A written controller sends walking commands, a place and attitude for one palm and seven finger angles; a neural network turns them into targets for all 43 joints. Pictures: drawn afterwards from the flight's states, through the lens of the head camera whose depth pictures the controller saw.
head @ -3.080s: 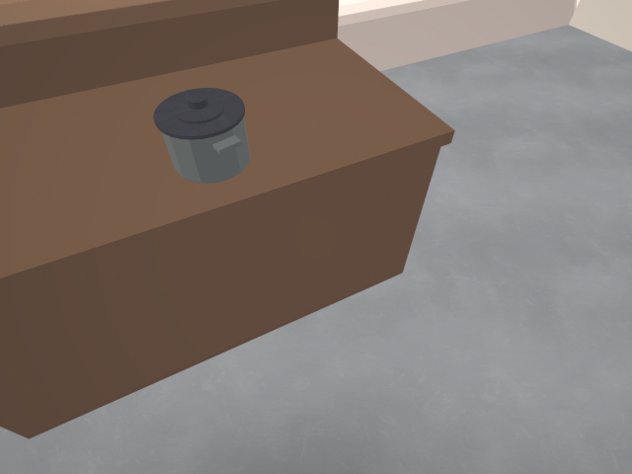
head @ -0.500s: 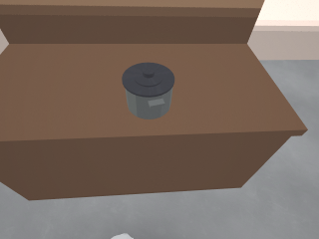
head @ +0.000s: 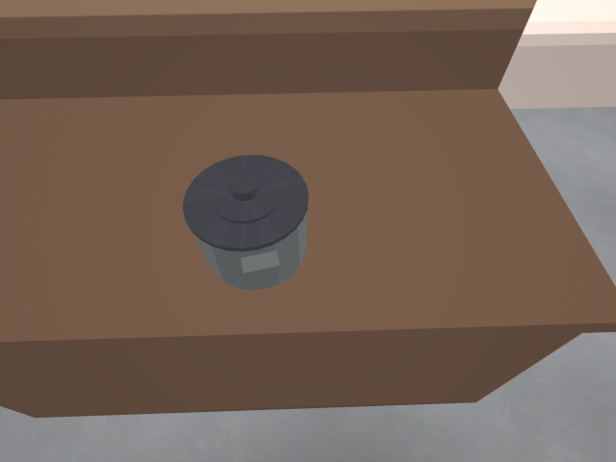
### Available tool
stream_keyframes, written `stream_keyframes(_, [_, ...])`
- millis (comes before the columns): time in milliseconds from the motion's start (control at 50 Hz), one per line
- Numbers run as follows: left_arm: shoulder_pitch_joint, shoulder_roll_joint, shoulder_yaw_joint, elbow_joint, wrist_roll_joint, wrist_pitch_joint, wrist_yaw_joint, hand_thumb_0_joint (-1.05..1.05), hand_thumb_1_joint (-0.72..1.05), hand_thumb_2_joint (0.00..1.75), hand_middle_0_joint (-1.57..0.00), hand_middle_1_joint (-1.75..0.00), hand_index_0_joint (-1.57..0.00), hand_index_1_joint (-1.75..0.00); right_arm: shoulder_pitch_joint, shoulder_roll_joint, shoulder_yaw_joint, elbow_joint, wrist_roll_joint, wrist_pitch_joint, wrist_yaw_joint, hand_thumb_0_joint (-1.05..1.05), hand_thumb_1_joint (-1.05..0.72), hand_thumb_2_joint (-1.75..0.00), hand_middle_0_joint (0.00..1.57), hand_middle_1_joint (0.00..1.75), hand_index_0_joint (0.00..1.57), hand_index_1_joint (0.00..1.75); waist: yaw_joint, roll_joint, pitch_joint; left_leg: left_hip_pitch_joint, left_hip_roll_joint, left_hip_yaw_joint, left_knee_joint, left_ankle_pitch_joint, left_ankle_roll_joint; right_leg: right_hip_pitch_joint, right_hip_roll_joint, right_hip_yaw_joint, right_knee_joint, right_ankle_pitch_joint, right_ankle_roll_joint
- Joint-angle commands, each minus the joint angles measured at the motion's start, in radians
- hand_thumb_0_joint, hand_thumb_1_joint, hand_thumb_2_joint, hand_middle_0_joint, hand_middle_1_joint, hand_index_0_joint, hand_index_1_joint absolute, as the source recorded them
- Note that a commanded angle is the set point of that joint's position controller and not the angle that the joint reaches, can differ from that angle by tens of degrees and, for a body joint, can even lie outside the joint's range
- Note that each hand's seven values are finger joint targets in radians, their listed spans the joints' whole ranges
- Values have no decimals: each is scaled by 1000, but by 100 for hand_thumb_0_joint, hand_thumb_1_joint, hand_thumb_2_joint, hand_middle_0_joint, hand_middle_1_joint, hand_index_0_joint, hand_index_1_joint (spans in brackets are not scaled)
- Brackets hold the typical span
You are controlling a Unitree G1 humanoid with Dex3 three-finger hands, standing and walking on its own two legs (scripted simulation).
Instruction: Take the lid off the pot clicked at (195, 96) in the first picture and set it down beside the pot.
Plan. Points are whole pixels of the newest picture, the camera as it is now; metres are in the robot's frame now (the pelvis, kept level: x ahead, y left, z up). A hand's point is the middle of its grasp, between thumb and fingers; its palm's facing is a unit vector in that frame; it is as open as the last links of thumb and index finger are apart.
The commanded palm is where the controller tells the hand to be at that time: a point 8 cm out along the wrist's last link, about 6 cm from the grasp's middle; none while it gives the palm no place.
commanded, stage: come to a stop and stand still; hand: left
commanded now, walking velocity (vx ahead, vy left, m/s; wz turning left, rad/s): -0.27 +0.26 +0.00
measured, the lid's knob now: (244, 186) +0.47 +0.12 +0.07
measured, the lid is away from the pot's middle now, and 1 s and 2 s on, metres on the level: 0.00 0.00 0.00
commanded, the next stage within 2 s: look again from close up in 0.82 s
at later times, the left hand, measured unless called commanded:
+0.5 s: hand out of the picture +0.00 +0.28 -0.17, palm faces +0.06 -0.97 -0.25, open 7.4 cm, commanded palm none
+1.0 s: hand out of the picture -0.07 +0.23 -0.16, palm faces -0.04 -0.98 -0.17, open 7.4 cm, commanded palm none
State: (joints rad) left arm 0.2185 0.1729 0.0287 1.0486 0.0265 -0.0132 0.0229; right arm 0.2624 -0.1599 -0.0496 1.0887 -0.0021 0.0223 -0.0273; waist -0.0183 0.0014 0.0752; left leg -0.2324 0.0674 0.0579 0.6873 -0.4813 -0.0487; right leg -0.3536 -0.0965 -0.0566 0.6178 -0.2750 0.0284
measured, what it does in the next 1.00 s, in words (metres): steps on the spot: left foot, then right foot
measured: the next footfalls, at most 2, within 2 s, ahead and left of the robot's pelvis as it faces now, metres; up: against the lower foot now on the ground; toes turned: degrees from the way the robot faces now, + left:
left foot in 0.32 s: +0.04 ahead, +0.14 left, +0.00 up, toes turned +3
right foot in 0.68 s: -0.06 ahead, -0.03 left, +0.00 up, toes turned -3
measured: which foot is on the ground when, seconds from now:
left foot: up 0.00-0.30, down 0.32-1.00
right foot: down 0.00-0.32, up 0.34-0.66, down 0.68-1.00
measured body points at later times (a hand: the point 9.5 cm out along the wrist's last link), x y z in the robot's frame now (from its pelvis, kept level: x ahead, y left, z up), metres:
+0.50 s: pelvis -0.03 +0.06 +0.01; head -0.03 +0.10 +0.46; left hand -0.01 +0.33 -0.16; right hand +0.07 -0.16 -0.12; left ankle +0.00 +0.14 -0.73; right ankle -0.06 -0.07 -0.67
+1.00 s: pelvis -0.05 +0.07 +0.01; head -0.04 +0.07 +0.46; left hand -0.06 +0.28 -0.15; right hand -0.10 -0.14 -0.15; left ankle +0.00 +0.14 -0.73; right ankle -0.10 -0.03 -0.73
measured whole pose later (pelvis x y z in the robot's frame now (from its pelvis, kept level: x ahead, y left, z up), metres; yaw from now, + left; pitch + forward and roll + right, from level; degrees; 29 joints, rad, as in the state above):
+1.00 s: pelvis -0.05 +0.07 +0.01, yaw -1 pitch -1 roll +0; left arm 0.34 0.13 -0.02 1.09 0.02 -0.01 0.04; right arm 0.37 -0.14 -0.01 1.11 -0.01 0.01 -0.02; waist -0.03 -0.01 0.02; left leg -0.26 -0.05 0.10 0.40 -0.14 0.08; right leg -0.13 0.00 -0.04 0.45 -0.32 -0.02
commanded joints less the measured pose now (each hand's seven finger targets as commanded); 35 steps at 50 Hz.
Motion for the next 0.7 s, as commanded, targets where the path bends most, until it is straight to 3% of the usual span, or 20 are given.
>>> stream_keyframes(0, [203,226,66,3,-2,6,36,0,90,90,-20,-30,-20,-30,-40,-106,-44,-98,5,5,-13,0,-90,-90,20,30,20,30,102,-254,-185,-319,-69,-74,442,-172,1,436,-334,279,-115,1271,-275])
stream_keyframes(40, [148,210,69,-33,4,13,43,0,90,90,-20,-30,-20,-30,-84,-98,-43,-120,-1,22,-1,0,-90,-90,20,30,20,30,87,-203,-175,-317,-67,-98,482,-102,-3,353,-301,221,-144,1052,-245])
stream_keyframes(120, [65,226,72,-90,13,15,49,0,90,90,-20,-30,-20,-30,-86,-92,-40,-145,-7,40,22,0,-90,-90,20,30,20,30,49,-208,-175,-252,-63,-94,440,-2,-7,199,-288,183,-196,760,-229])
stream_keyframes(160, [38,237,74,-113,20,18,44,0,90,90,-20,-30,-20,-30,-95,-89,-38,-163,-6,37,27,0,-90,-90,20,30,20,30,38,-206,-144,-186,-63,-73,300,10,0,131,-269,175,-208,637,-214])
stream_keyframes(200, [10,256,76,-126,22,26,35,0,90,90,-20,-30,-20,-30,-62,-89,-34,-161,-2,17,29,0,-90,-90,20,30,20,30,27,-247,-166,-86,-70,-20,105,60,5,102,-243,170,-194,487,-190])
stream_keyframes(240, [-3,255,75,-133,13,35,26,0,90,90,-20,-30,-20,-30,6,-98,-29,-146,-1,2,28,0,-90,-90,20,30,20,30,-7,-186,-147,94,-93,29,-169,242,7,16,-185,146,-148,316,-124])
stream_keyframes(260, [17,219,65,-132,6,44,22,0,90,90,-20,-30,-20,-30,14,-135,-31,-145,-2,-6,27,0,-90,-90,20,30,20,30,-9,-67,-136,169,-50,-6,-275,307,14,-38,-121,109,-55,175,-82])
stream_keyframes(280, [55,146,54,-146,-2,56,20,0,90,90,-20,-30,-20,-30,-14,-225,-44,-174,-15,-13,27,0,-90,-90,20,30,20,30,5,248,-101,153,179,-279,-386,441,85,-169,23,12,118,-189,-11])
stream_keyframes(300, [51,136,45,-153,-1,63,25,0,90,90,-20,-30,-20,-30,-30,-284,-48,-204,-16,-3,26,0,-90,-90,20,30,20,30,-1,276,-99,1,285,-350,-406,547,184,-107,80,30,294,-364,8])
stream_keyframes(320, [41,132,43,-141,0,70,29,0,90,90,-20,-30,-20,-30,-72,-254,-41,-206,-22,-7,13,0,-90,-90,20,30,20,30,7,258,-96,-43,267,-352,-417,525,226,-107,75,91,412,-346,-2])
stream_keyframes(340, [34,143,50,-120,1,72,25,0,90,90,-20,-30,-20,-30,-121,-224,-30,-214,-24,-4,3,0,-90,-90,20,30,20,30,28,244,-53,-103,218,-306,-426,439,217,-110,73,128,485,-268,-4])
stream_keyframes(360, [60,156,54,-93,2,72,19,0,90,90,-20,-30,-20,-30,-177,-188,-14,-220,-21,-3,0,0,-90,-90,20,30,20,30,58,212,-22,-125,165,-236,-428,391,202,-103,69,126,519,-194,-5])
stream_keyframes(400, [108,157,49,-62,2,67,13,0,90,90,-20,-30,-20,-30,-184,-160,-2,-225,-15,-15,4,0,-90,-90,20,30,20,30,72,133,-39,-101,128,-184,-435,412,199,-76,67,100,512,-145,1])
stream_keyframes(500, [98,130,26,-54,0,62,12,0,90,90,-20,-30,-20,-30,-78,-147,2,-164,-11,-16,-4,0,-90,-90,20,30,20,30,32,82,-63,38,172,-265,-485,258,240,-36,49,70,251,-209,-8])
stream_keyframes(540, [112,108,14,-43,-1,58,13,0,90,90,-20,-30,-20,-30,-35,-151,1,-135,-13,-15,-4,0,-90,-90,20,30,20,30,20,63,-85,77,179,-286,-502,224,235,20,47,60,113,-218,-18])
stream_keyframes(600, [171,92,4,-4,-4,46,19,0,90,90,-20,-30,-20,-30,-3,-129,2,-93,-9,-20,-1,0,-90,-90,20,30,20,30,36,27,-85,35,150,-262,-474,212,197,157,44,61,-156,-88,-36])
stream_keyframes(620, [205,91,1,15,-4,38,22,0,90,90,-20,-30,-20,-30,-7,-122,8,-85,-4,-20,0,0,-90,-90,20,30,20,30,47,-5,-67,-4,113,-228,-444,173,156,217,35,68,-284,8,-43])
stream_keyframes(640, [205,102,-3,26,-3,30,27,0,90,90,-20,-30,-20,-30,3,-97,11,-75,2,-18,1,0,-90,-90,20,30,20,30,31,-47,-46,-23,55,-181,-413,174,107,217,-10,140,-324,40,-72])
stream_keyframes(660, [189,115,-8,25,-5,24,26,0,90,90,-20,-30,-20,-30,11,-87,17,-70,4,-19,4,0,-90,-90,20,30,20,30,18,-42,-33,23,16,-144,-389,194,76,145,-57,183,-339,7,-97])
stream_keyframes(680, [168,113,-8,31,-8,14,25,0,90,90,-20,-30,-20,-30,12,-81,21,-57,0,-18,6,0,-90,-90,20,30,20,30,8,-105,-34,76,3,-114,-352,268,68,92,-69,212,-350,20,-109])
